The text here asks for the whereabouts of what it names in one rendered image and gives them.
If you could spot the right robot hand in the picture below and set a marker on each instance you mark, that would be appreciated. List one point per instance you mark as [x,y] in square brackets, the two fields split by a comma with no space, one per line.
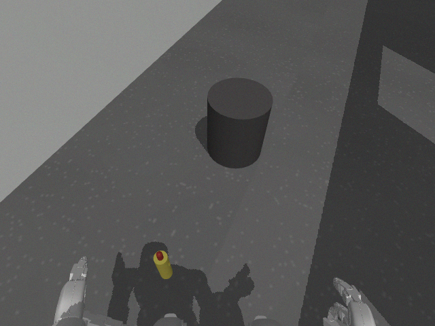
[357,312]

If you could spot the left robot hand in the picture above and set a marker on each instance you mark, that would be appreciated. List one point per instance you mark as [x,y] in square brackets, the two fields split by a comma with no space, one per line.
[71,302]

